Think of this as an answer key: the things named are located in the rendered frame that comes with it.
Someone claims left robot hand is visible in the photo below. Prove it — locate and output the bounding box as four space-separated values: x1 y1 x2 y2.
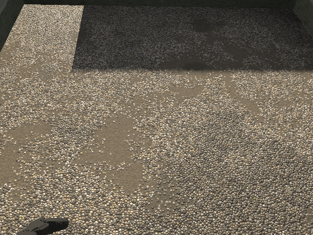
17 216 69 235

